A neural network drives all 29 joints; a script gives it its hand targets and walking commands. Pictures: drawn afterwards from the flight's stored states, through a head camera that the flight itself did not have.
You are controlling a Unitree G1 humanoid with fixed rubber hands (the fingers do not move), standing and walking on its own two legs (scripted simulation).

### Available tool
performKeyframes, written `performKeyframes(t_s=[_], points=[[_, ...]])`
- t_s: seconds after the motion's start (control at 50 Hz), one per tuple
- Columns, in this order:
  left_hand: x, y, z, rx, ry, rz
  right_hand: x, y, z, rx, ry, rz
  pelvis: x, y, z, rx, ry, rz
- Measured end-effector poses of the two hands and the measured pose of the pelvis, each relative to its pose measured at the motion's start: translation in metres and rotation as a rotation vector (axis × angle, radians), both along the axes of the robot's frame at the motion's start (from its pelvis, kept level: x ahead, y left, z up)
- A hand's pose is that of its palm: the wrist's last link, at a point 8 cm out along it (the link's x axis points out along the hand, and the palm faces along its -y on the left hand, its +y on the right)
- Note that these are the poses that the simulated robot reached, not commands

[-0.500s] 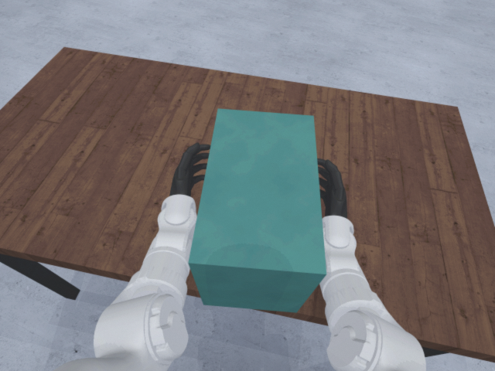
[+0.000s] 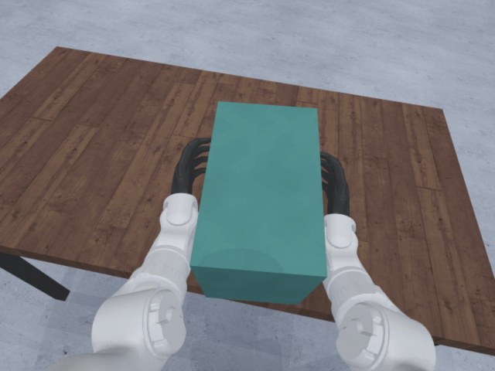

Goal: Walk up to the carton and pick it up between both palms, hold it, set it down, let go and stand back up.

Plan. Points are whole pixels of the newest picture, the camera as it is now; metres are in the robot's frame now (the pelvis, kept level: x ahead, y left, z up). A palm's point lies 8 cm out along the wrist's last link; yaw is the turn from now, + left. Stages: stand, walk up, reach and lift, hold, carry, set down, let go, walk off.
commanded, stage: reach and lift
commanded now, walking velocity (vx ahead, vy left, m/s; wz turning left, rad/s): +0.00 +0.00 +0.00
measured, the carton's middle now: (259, 206) +0.39 +0.00 +0.02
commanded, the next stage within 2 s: none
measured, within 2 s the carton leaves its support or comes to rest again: neither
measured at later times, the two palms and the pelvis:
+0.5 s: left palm (185, 184) +0.40 +0.12 +0.06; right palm (338, 206) +0.38 -0.13 +0.05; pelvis -0.01 -0.01 +0.00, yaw +0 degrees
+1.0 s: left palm (174, 156) +0.38 +0.12 +0.15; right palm (357, 185) +0.36 -0.13 +0.14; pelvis -0.02 +0.01 +0.00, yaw +0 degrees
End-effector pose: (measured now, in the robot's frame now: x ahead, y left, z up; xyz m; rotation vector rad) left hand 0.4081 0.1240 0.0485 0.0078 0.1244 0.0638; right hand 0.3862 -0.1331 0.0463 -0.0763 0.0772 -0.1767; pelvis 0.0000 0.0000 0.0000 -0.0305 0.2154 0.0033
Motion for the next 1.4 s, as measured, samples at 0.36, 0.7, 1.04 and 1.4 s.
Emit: performKeyframes(t_s=[0.36,0.7,1.04,1.4], points=[[-0.008,0.000,0.002,0.028,0.029,0.017,-0.005,0.000,-0.007,0.036,0.031,0.018,-0.008,-0.007,-0.001,0.009,0.027,-0.009],[-0.013,-0.002,0.043,0.018,-0.014,-0.007,-0.016,-0.001,0.036,0.042,-0.002,-0.010,-0.008,0.000,0.000,-0.005,-0.084,0.002],[-0.026,0.001,0.105,0.071,0.012,-0.003,-0.028,0.001,0.092,0.072,0.032,-0.007,-0.017,0.006,0.002,-0.005,-0.273,0.010],[-0.056,0.003,0.113,0.092,0.022,0.005,-0.053,0.003,0.089,0.108,0.034,0.013,-0.021,0.009,0.001,-0.004,-0.349,0.021]])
